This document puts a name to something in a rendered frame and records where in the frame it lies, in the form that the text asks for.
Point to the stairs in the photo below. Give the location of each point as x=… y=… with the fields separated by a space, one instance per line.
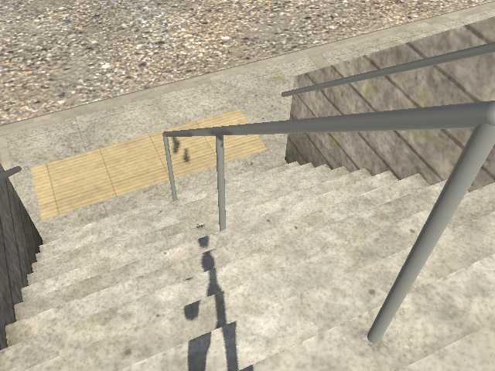
x=294 y=282

